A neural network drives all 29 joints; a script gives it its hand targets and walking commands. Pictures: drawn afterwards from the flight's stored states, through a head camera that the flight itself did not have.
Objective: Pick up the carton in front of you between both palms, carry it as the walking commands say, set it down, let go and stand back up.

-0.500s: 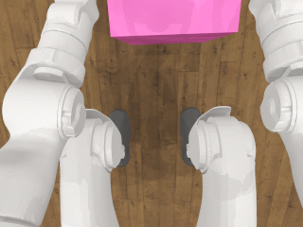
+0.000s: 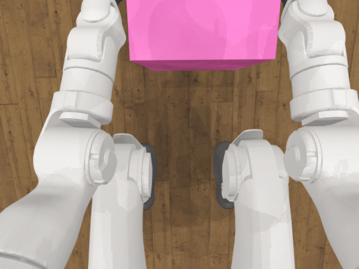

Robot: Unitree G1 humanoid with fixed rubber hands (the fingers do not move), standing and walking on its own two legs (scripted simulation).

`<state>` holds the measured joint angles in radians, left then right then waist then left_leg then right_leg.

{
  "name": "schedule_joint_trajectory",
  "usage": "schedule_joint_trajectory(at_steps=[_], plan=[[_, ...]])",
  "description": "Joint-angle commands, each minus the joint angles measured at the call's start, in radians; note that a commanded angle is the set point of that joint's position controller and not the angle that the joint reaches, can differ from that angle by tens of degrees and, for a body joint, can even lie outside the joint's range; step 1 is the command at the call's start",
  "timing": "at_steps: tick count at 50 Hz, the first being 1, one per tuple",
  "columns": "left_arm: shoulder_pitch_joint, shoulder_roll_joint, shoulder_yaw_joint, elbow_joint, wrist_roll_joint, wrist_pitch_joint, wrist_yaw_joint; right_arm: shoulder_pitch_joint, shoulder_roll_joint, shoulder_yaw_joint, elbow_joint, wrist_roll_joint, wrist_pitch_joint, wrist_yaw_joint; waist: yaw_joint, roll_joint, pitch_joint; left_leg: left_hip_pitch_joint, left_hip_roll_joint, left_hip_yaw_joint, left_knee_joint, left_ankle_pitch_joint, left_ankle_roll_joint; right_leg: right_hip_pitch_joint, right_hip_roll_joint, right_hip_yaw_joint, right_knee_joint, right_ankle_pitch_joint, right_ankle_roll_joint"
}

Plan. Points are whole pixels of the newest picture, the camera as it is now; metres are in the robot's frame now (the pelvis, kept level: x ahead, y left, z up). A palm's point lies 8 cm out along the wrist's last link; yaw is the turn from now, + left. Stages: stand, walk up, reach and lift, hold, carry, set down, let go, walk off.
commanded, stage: reach and lift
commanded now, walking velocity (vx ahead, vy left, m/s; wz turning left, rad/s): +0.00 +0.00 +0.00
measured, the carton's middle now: (197, 11) +0.55 -0.05 -0.20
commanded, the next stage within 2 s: none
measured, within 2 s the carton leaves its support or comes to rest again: neither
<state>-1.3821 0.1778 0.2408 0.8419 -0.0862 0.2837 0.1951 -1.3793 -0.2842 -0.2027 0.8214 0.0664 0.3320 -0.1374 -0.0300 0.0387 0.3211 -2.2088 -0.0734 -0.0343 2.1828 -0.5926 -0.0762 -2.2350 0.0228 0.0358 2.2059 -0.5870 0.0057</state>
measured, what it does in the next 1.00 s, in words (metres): rises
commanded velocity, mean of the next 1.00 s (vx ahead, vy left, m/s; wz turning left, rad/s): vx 0.00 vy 0.00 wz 0.00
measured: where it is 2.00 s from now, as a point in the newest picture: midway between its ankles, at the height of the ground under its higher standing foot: (184, 186)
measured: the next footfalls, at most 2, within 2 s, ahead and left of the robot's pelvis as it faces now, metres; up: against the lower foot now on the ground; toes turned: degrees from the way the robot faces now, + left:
none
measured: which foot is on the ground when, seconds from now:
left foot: down 0.00-1.00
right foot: down 0.00-1.00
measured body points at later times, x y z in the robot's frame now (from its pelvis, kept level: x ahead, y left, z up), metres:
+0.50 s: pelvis -0.01 +0.01 +0.12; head +0.26 -0.03 +0.48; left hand +0.52 +0.10 +0.06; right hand +0.49 -0.20 +0.05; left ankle +0.11 +0.14 -0.34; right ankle +0.11 -0.12 -0.34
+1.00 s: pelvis +0.03 +0.01 +0.25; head +0.19 -0.02 +0.67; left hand +0.47 +0.11 +0.22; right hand +0.45 -0.19 +0.21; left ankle +0.11 +0.14 -0.34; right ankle +0.11 -0.12 -0.34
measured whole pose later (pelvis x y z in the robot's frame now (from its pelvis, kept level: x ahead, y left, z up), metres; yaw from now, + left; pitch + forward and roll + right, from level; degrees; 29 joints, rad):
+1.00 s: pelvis +0.03 +0.01 +0.25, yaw -4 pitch +31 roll +1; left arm -0.72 -0.10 0.45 0.62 0.21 0.37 0.05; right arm -0.75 0.06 -0.43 0.64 -0.25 0.39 -0.03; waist -0.01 0.03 -0.21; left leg -1.41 -0.07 -0.07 1.32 -0.47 -0.04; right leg -1.44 0.05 0.08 1.33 -0.44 0.02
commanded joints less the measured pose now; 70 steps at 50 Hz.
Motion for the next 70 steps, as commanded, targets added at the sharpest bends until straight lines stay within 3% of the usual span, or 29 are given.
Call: schedule_joint_trajectory(at_steps=[1, 4, 5, 7, 8, 10, 14, 15, 16, 17, 18, 22, 27, 28, 30, 31, 32, 33, 36, 41, 42, 43, 44, 49, 51, 55, 56, 63, 70], plan=[[-0.623, -1.157, -0.434, -0.254, -0.077, 0.014, -0.298, -0.664, 1.115, 0.427, -0.31, 0.101, -0.01, 0.346, -0.068, -0.143, -1.934, 0.657, -0.11, 0.14, -0.173, 0.519, 0.046, 1.031, 0.109, -0.123, -0.211, 0.72, 0.03], [-0.568, -1.213, -0.418, -0.185, -0.033, 0.039, -0.31, -0.589, 1.143, 0.37, -0.264, 0.059, -0.01, 0.335, -0.017, 0.046, -1.63, 0.521, -0.114, 0.158, -0.263, 0.411, 0.024, 0.865, 0.119, -0.092, -0.304, 0.569, 0.02], [-0.571, -1.149, -0.309, -0.169, 0.006, 0.02, -0.32, -0.443, 1.213, 0.305, -0.045, -0.024, 0.028, 0.344, -0.039, -0.137, -1.471, 0.453, -0.117, 0.145, -0.31, 0.3, 0.039, 0.822, 0.128, -0.103, -0.384, 0.468, 0.026], [-0.523, -1.168, -0.228, -0.083, 0.083, 0.037, -0.337, -0.367, 1.23, 0.18, 0.027, -0.107, 0.027, 0.356, -0.059, -0.074, -1.309, 0.406, -0.108, 0.138, -0.366, 0.167, 0.044, 0.703, 0.126, -0.108, -0.433, 0.259, 0.015], [-0.419, -1.155, -0.175, 0.006, 0.142, 0.048, -0.337, -0.376, 1.201, 0.143, 0.088, -0.12, 0.03, 0.366, -0.004, -0.024, -1.299, 0.482, -0.108, 0.139, -0.41, 0.121, 0.048, 0.606, 0.129, -0.124, -0.451, 0.173, 0.018], [-0.42, -1.082, -0.112, 0.017, 0.212, 0.043, -0.325, -0.358, 1.198, 0.119, 0.114, -0.148, 0.024, 0.381, 0.039, -0.044, -1.226, 0.498, -0.11, 0.126, -0.459, 0.102, 0.063, 0.543, 0.128, -0.112, -0.484, 0.134, 0.018], [-0.447, -1.124, -0.105, -0.042, 0.204, 0.021, -0.327, -0.382, 1.206, 0.104, 0.045, -0.19, 0.004, 0.377, 0.002, -0.106, -1.312, 0.53, -0.109, 0.102, -0.524, 0.118, 0.07, 0.666, 0.132, -0.114, -0.549, 0.184, 0.024], [-0.463, -1.083, -0.057, 0.007, 0.251, 0.036, -0.337, -0.453, 1.188, 0.082, 0.022, -0.17, 0.003, 0.375, 0.073, -0.078, -1.311, 0.529, -0.112, 0.14, -0.539, 0.115, 0.071, 0.687, 0.118, -0.095, -0.572, 0.17, 0.02], [-0.433, -1.126, -0.041, 0.045, 0.249, 0.052, -0.345, -0.333, 1.19, 0.033, 0.09, -0.238, 0.027, 0.373, -0.01, -0.093, -1.285, 0.546, -0.119, 0.125, -0.564, 0.059, 0.07, 0.696, 0.126, -0.101, -0.61, 0.1, 0.008], [-0.462, -1.115, -0.059, -0.009, 0.227, 0.046, -0.353, -0.419, 1.203, 0.05, 0.06, -0.198, 0.029, 0.372, 0.04, -0.097, -1.286, 0.533, -0.117, 0.12, -0.567, 0.046, 0.067, 0.706, 0.126, -0.096, -0.613, 0.072, 0.007], [-0.472, -1.101, -0.119, -0.034, 0.23, 0.053, -0.362, -0.449, 1.204, 0.079, 0.011, -0.207, 0.028, 0.375, -0.018, -0.072, -1.358, 0.548, -0.11, 0.124, -0.583, 0.071, 0.061, 0.746, 0.131, -0.1, -0.617, 0.118, 0.014], [-0.473, -1.179, -0.15, -0.092, 0.173, 0.079, -0.37, -0.399, 1.27, 0.124, -0.012, -0.201, 0.052, 0.372, -0.03, -0.082, -1.44, 0.645, -0.114, 0.116, -0.615, 0.138, 0.061, 0.836, 0.131, -0.092, -0.658, 0.175, 0.002], [-0.353, -1.275, -0.293, -0.175, 0.135, 0.11, -0.382, -0.324, 1.315, 0.254, -0.135, -0.131, 0.078, 0.39, 0.019, -0.037, -1.601, 0.818, -0.119, 0.118, -0.679, 0.304, 0.034, 0.966, 0.131, -0.115, -0.691, 0.368, 0.016], [-0.376, -1.259, -0.298, -0.137, 0.126, 0.116, -0.389, -0.264, 1.326, 0.222, -0.09, -0.155, 0.088, 0.393, -0.079, -0.039, -1.554, 0.805, -0.112, 0.105, -0.666, 0.279, 0.03, 0.966, 0.134, -0.103, -0.717, 0.36, 0.01], [-0.304, -1.325, -0.336, -0.169, 0.116, 0.118, -0.394, -0.287, 1.346, 0.302, -0.18, -0.109, 0.078, 0.395, 0.013, -0.005, -1.658, 0.867, -0.111, 0.108, -0.711, 0.327, 0.027, 1.053, 0.122, -0.101, -0.705, 0.403, 0.013], [-0.306, -1.276, -0.312, -0.197, 0.095, 0.11, -0.404, -0.226, 1.358, 0.294, -0.116, -0.121, 0.096, 0.387, -0.036, -0.106, -1.597, 0.796, -0.102, 0.108, -0.691, 0.306, 0.03, 1.126, 0.136, -0.084, -0.758, 0.409, 0.023], [-0.303, -1.275, -0.354, -0.252, 0.086, 0.093, -0.404, -0.218, 1.395, 0.339, -0.179, -0.091, 0.085, 0.38, 0.007, -0.103, -1.63, 0.829, -0.106, 0.1, -0.699, 0.343, 0.042, 1.114, 0.129, -0.086, -0.737, 0.436, 0.029], [-0.334, -1.338, -0.432, -0.294, 0.071, 0.098, -0.398, -0.174, 1.416, 0.327, -0.161, -0.098, 0.08, 0.385, -0.038, -0.007, -1.644, 0.928, -0.108, 0.093, -0.746, 0.314, 0.03, 1.132, 0.142, -0.082, -0.753, 0.446, 0.021], [-0.17, -1.26, -0.356, -0.189, 0.114, 0.125, -0.396, -0.119, 1.411, 0.335, -0.148, -0.077, 0.094, 0.374, 0.049, -0.024, -1.496, 0.918, -0.104, 0.102, -0.817, 0.235, 0.039, 1.111, 0.14, -0.083, -0.799, 0.323, 0.023], [-0.14, -1.281, -0.393, -0.187, 0.092, 0.106, -0.4, -0.024, 1.407, 0.337, -0.118, -0.114, 0.074, 0.359, -0.025, -0.107, -1.352, 0.961, -0.104, 0.074, -0.88, 0.251, 0.048, 1.179, 0.139, -0.068, -0.907, 0.353, 0.028], [-0.088, -1.324, -0.37, -0.164, 0.113, 0.102, -0.397, -0.078, 1.403, 0.336, -0.174, -0.103, 0.055, 0.36, 0.061, -0.026, -1.337, 0.954, -0.114, 0.076, -0.902, 0.275, 0.045, 1.204, 0.13, -0.031, -0.931, 0.338, 0.01], [-0.067, -1.335, -0.391, -0.187, 0.111, 0.096, -0.387, -0.055, 1.425, 0.334, -0.166, -0.105, 0.058, 0.36, -0.031, -0.041, -1.358, 1.029, -0.109, 0.06, -0.919, 0.286, 0.046, 1.252, 0.135, -0.049, -0.938, 0.375, 0.015], [0.03, -1.326, -0.334, -0.149, 0.155, 0.095, -0.389, -0.003, 1.394, 0.349, -0.14, -0.13, 0.067, 0.356, 0.051, -0.083, -1.292, 1.052, -0.103, 0.043, -0.961, 0.337, 0.056, 1.228, 0.135, -0.047, -0.966, 0.41, 0.031], [0.028, -1.307, -0.338, -0.177, 0.143, 0.083, -0.403, 0.128, 1.416, 0.301, -0.078, -0.171, 0.069, 0.355, -0.018, -0.09, -1.189, 1.12, -0.108, 0.047, -1.044, 0.238, 0.053, 1.315, 0.132, -0.031, -1.084, 0.323, 0.018], [0.117, -1.371, -0.349, -0.173, 0.161, 0.085, -0.405, 0.094, 1.41, 0.341, -0.204, -0.131, 0.035, 0.357, 0.043, -0.019, -1.226, 1.198, -0.096, 0.016, -1.075, 0.299, 0.061, 1.394, 0.121, -0.012, -1.097, 0.331, 0.008], [0.143, -1.323, -0.341, -0.177, 0.171, 0.081, -0.411, 0.135, 1.408, 0.318, -0.156, -0.182, 0.04, 0.357, 0.047, -0.041, -1.081, 1.229, -0.086, 0.006, -1.163, 0.312, 0.059, 1.394, 0.12, -0.005, -1.164, 0.356, 0.0], [0.13, -1.382, -0.374, -0.195, 0.173, 0.079, -0.412, 0.169, 1.447, 0.35, -0.195, -0.181, 0.046, 0.356, -0.013, -0.029, -1.164, 1.288, -0.096, 0.033, -1.176, 0.285, 0.057, 1.495, 0.129, 0.003, -1.218, 0.344, 0.005], [0.318, -1.34, -0.442, -0.269, 0.168, 0.09, -0.428, 0.319, 1.504, 0.446, -0.228, -0.148, 0.064, 0.362, 0.059, -0.065, -1.082, 1.493, -0.074, -0.01, -1.347, 0.388, 0.071, 1.712, 0.112, 0.038, -1.371, 0.454, 0.001], [0.483, -1.352, -0.456, -0.267, 0.184, 0.138, -0.429, 0.445, 1.461, 0.475, -0.295, -0.167, 0.097, 0.353, 0.021, -0.069, -0.897, 1.706, -0.059, -0.023, -1.492, 0.428, 0.079, 1.856, 0.085, 0.057, -1.537, 0.445, 0.001]])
